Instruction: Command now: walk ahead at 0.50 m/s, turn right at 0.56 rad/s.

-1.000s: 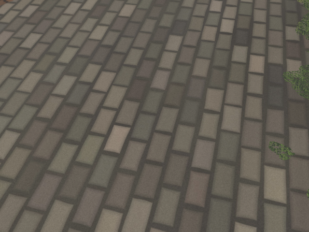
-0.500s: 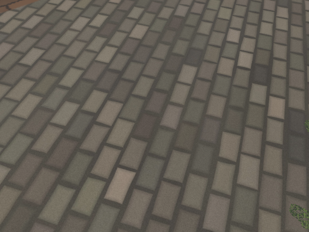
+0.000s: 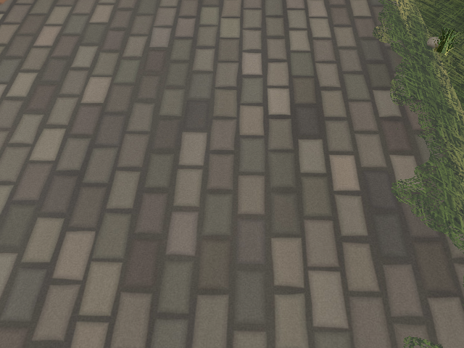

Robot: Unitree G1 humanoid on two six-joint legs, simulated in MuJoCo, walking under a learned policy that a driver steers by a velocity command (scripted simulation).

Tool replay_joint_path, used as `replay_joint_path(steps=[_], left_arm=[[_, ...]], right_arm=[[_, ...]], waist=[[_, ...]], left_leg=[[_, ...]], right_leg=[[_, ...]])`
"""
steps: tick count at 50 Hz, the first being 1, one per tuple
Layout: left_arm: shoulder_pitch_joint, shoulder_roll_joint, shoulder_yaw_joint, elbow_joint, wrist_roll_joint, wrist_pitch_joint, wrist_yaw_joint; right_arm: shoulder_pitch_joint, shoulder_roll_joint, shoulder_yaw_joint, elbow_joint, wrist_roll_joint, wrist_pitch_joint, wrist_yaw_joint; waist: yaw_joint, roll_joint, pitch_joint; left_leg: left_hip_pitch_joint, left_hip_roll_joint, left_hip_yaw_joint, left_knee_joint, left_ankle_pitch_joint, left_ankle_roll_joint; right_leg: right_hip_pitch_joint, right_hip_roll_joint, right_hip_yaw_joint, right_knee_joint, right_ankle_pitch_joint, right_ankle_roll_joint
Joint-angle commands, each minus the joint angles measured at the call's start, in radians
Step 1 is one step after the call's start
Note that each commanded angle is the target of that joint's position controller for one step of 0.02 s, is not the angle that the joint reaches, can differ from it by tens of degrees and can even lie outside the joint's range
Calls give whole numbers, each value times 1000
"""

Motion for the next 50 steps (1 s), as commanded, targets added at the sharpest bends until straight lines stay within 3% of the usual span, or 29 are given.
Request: replay_joint_path(steps=[1,6,9,11,12,13,14,15,16,17,18,20,23,25,30,34,36,37,38,39,40,41,42,43,45,46,50], left_arm=[[24,145,33,-56,-3,-23,1],[115,154,39,-51,1,-15,4],[129,167,42,-59,13,-12,11],[79,184,46,-79,17,-14,18],[47,194,48,-89,18,-17,16],[26,191,45,-93,11,-24,9],[29,132,27,-114,-3,-34,-1],[131,40,7,-151,-31,-33,0],[130,118,11,-128,6,-18,9],[74,136,18,-119,18,-10,4],[31,121,14,-125,19,-7,-6],[17,100,12,-130,35,13,-25],[-24,78,5,-154,34,34,-43],[-89,66,-1,-181,36,36,-52],[-233,23,-28,-222,34,23,-62],[-321,33,-36,-249,39,16,-62],[-298,46,-32,-242,46,8,-52],[-220,51,-26,-217,51,0,-45],[-68,70,-14,-159,61,-12,-35],[108,139,7,-120,78,-20,-20],[142,260,33,-115,63,-15,-5],[125,237,36,-117,22,-10,4],[59,186,20,-109,18,-13,8],[10,123,4,-105,22,-20,4],[-54,62,-15,-103,18,-35,4],[-49,52,-18,-96,19,-44,5],[-1,70,-11,-53,15,-69,9]], right_arm=[[-2,-74,-14,-60,-1,13,5],[-171,-76,-6,-116,12,6,11],[-218,-92,-5,-143,18,-7,11],[-148,-120,-13,-132,20,-17,7],[-64,-140,-22,-107,21,-22,1],[63,-165,-34,-71,16,-34,-10],[212,-234,-53,-58,-4,-44,-26],[247,-327,-76,-65,-20,-31,-33],[193,-264,-71,-66,-5,-16,-29],[131,-175,-51,-82,3,-13,-26],[90,-128,-39,-77,6,-14,-22],[97,-106,-32,-54,12,-25,-23],[134,-117,-40,-25,26,-51,-11],[156,-122,-44,-9,27,-58,-8],[189,-126,-47,33,24,-58,3],[258,-160,-55,79,29,-44,2],[275,-180,-59,103,30,-29,-1],[276,-186,-58,112,33,-22,-3],[285,-169,-51,117,36,-17,-4],[273,-129,-35,83,36,-19,-3],[342,-29,-15,34,48,-21,12],[249,-143,-46,43,27,-11,0],[195,-131,-46,26,37,-17,4],[193,-106,-38,37,45,-22,7],[244,-85,-37,75,27,3,12],[254,-76,-39,86,22,15,18],[156,-57,-44,66,21,32,33]], waist=[[-12,-49,0],[70,-83,-16],[81,-93,-19],[32,-106,-28],[-9,-107,-56],[-77,-63,-115],[-136,41,-244],[-90,276,-364],[-57,184,-293],[-50,57,-159],[-38,12,-86],[-18,87,-39],[-10,91,-35],[-18,76,-21],[-37,76,12],[-59,82,31],[-41,83,15],[0,71,-29],[62,30,-119],[134,-62,-248],[89,-321,-346],[115,-158,-302],[74,-122,-176],[37,-79,-109],[-21,-101,-64],[-27,-104,-60],[-26,-84,7]], left_leg=[[-22,-8,51,-147,107,-32],[-49,-49,49,-369,252,-29],[-17,-79,36,-457,225,-10],[120,-99,21,-535,166,15],[248,-124,29,-563,126,32],[427,-121,29,-631,145,56],[652,58,-147,-677,-17,107],[890,329,-592,-774,-150,219],[804,335,-707,-811,-272,241],[672,293,-556,-821,-270,224],[574,240,-411,-840,-139,205],[481,168,-214,-872,56,171],[469,164,-95,-903,232,186],[478,168,-41,-929,270,199],[458,118,111,-945,333,182],[511,152,130,-919,396,170],[570,165,141,-829,578,163],[581,151,167,-708,724,153],[530,111,208,-518,750,133],[349,73,224,-242,458,110],[-13,-110,212,95,-238,65],[-103,-87,52,184,-227,78],[-128,-46,29,177,-138,90],[-83,-21,24,114,-79,92],[26,-6,14,38,-37,79],[54,-16,12,34,-18,75],[-53,-18,-5,-22,118,61]], right_leg=[[-31,-242,238,-162,320,-141],[95,-239,278,-103,352,-96],[152,-265,327,-43,409,-83],[123,-275,359,5,429,-49],[88,-263,363,70,490,-30],[42,-210,329,222,505,-5],[-63,-141,253,478,337,24],[-364,16,121,752,-299,62],[-474,-67,109,867,-342,51],[-481,-115,106,885,-249,53],[-462,-148,91,850,-185,62],[-422,-187,69,804,-150,80],[-443,-200,55,791,-95,95],[-492,-212,56,746,-41,106],[-427,-198,6,434,112,111],[-334,-182,-67,269,60,77],[-268,-153,-92,211,-19,43],[-161,-122,-108,156,-20,23],[43,-96,-112,107,5,1],[296,-281,98,88,-102,-44],[529,-572,596,-26,-110,-169],[474,-546,610,-53,-12,-163],[369,-499,441,-46,101,-140],[249,-456,330,-75,198,-105],[103,-396,189,-139,228,-50],[71,-385,157,-163,245,-44],[69,-384,55,-247,232,-43]])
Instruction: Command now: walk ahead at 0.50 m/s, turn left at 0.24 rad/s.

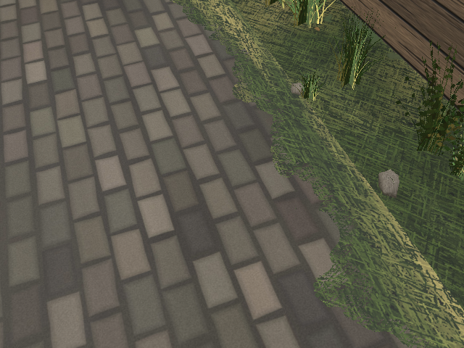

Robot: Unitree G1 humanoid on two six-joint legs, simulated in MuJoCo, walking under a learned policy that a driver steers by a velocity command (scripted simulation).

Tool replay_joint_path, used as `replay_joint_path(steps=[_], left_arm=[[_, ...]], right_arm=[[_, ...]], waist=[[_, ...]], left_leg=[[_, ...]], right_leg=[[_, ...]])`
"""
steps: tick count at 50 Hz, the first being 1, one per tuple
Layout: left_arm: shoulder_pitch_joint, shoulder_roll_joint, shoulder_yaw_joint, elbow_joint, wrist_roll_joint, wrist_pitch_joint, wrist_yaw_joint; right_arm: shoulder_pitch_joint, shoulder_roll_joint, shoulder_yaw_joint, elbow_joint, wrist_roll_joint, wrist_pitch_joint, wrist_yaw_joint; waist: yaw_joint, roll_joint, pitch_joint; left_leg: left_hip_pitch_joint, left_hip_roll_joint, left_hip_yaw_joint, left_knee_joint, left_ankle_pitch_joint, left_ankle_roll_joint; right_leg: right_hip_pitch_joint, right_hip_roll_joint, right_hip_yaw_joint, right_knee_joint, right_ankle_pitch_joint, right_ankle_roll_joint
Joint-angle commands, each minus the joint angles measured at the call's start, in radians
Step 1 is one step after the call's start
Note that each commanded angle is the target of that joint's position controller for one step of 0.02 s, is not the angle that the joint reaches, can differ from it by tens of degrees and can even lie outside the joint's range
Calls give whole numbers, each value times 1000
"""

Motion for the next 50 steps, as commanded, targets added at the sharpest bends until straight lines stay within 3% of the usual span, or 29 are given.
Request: replay_joint_path(steps=[1,6,10,13,14,15,16,17,18,19,20,21,22,24,26,30,35,37,39,40,41,42,43,44,45,47,50], left_arm=[[22,110,26,-28,-2,-30,6],[53,105,21,5,-4,-35,12],[119,124,23,49,0,-26,27],[105,161,29,59,5,-13,37],[97,177,33,59,8,-5,39],[93,189,37,55,8,5,40],[69,192,36,37,4,7,38],[116,85,12,-27,-16,-3,19],[34,134,24,-62,-5,-14,11],[-61,130,21,-89,-1,-24,5],[-62,124,16,-93,-7,-34,4],[-53,120,18,-83,-1,-29,5],[-30,115,16,-81,16,-10,5],[-6,97,14,-81,31,27,-2],[-44,89,13,-100,27,41,-5],[-165,81,6,-146,16,42,1],[-264,104,1,-184,-1,35,9],[-221,129,5,-176,-3,25,15],[-100,158,15,-144,1,9,28],[-7,198,24,-132,14,-7,38],[22,268,30,-151,12,-4,46],[9,274,44,-160,-12,23,40],[-50,189,26,-187,-18,37,36],[-98,125,6,-196,-16,44,39],[-136,111,-1,-199,-7,53,43],[-147,136,8,-188,4,58,47],[-111,144,14,-166,7,49,38]], right_arm=[[-3,-45,-15,-40,-3,7,7],[-161,-20,0,-89,-7,0,19],[-265,-17,9,-140,-11,-4,31],[-208,-37,0,-137,-13,-2,22],[-137,-53,-9,-120,-15,-3,17],[-25,-77,-23,-88,-20,-9,12],[137,-130,-49,-42,-32,-15,0],[185,-263,-88,-44,-34,-10,-16],[175,-272,-89,-55,6,-1,-14],[122,-251,-85,-44,19,4,-22],[70,-191,-70,-45,20,4,-26],[24,-153,-59,-48,19,0,-29],[-8,-129,-51,-52,26,-5,-32],[-9,-126,-47,-57,26,-24,-27],[11,-155,-54,-54,23,-34,-26],[71,-165,-57,-46,23,-23,-30],[115,-169,-61,-55,14,8,-44],[84,-176,-64,-72,6,16,-51],[15,-188,-68,-95,14,11,-52],[1,-157,-59,-118,30,0,-47],[105,-66,-40,-143,39,-2,-50],[230,-120,-50,-127,32,17,-62],[204,-163,-58,-85,3,39,-64],[116,-169,-62,-93,-5,49,-51],[77,-151,-61,-106,2,60,-40],[67,-126,-53,-111,3,83,-22],[50,-102,-41,-120,10,90,-19]], waist=[[-3,-97,36],[25,-96,73],[54,-91,91],[15,-124,30],[-18,-134,-16],[-65,-130,-83],[-148,-81,-167],[-112,151,-285],[-120,94,-347],[-105,13,-193],[-64,-38,-87],[-19,-72,-22],[17,-62,-4],[39,-34,-29],[38,-22,-13],[-4,16,-17],[-60,51,-50],[-38,57,-54],[35,49,-72],[75,-23,-137],[18,-230,-248],[-17,-346,-377],[-27,-164,-275],[-14,-98,-179],[-23,-112,-122],[-24,-194,-80],[-22,-174,-112]], left_leg=[[-118,21,-37,-31,116,-10],[-121,7,33,-263,270,-5],[-101,-17,112,-408,232,40],[25,-99,178,-444,93,101],[106,-137,191,-452,37,126],[244,-167,182,-497,19,155],[492,-119,78,-566,25,206],[837,193,-399,-583,27,357],[894,289,-750,-739,100,426],[785,253,-571,-760,107,382],[633,219,-461,-784,173,333],[513,161,-373,-803,258,286],[424,116,-305,-822,315,263],[363,67,-246,-833,392,259],[331,44,-218,-840,470,253],[368,4,-172,-756,775,192],[484,10,-242,-653,785,153],[487,12,-292,-587,764,124],[441,-30,-321,-463,707,75],[362,-86,-290,-292,560,39],[201,-202,-153,-48,-200,12],[104,-247,-73,133,-464,7],[75,-179,-93,214,-380,-3],[65,-156,-77,203,-307,-18],[64,-133,-65,177,-264,-40],[105,-127,-37,146,-208,-68],[137,-140,-35,60,-205,-70]], right_leg=[[30,-283,141,-201,239,-96],[73,-264,11,-203,328,-71],[191,-293,-47,-144,490,-52],[265,-304,-98,40,921,-29],[272,-305,-112,168,1031,-26],[232,-301,-120,347,1006,-21],[64,-277,-130,607,787,4],[-354,-125,-130,1014,49,61],[-549,-2,78,1178,-336,71],[-635,-83,152,1150,-229,62],[-603,-124,139,1050,-150,62],[-543,-151,135,964,-132,70],[-476,-164,135,908,-128,87],[-413,-165,119,847,-120,112],[-428,-161,99,766,-70,134],[-442,-123,80,580,42,153],[-421,-59,102,402,89,129],[-337,-39,131,304,55,106],[-150,-25,134,132,128,71],[35,-143,216,77,316,36],[252,-444,452,159,831,-35],[274,-569,703,127,866,-188],[172,-511,617,100,695,-185],[80,-431,470,77,565,-151],[18,-370,370,41,476,-117],[-71,-299,248,7,436,-106],[-72,-309,210,7,459,-132]])
Over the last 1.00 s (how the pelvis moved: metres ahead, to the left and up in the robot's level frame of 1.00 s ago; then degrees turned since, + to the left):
0.49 -0.10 0.01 -21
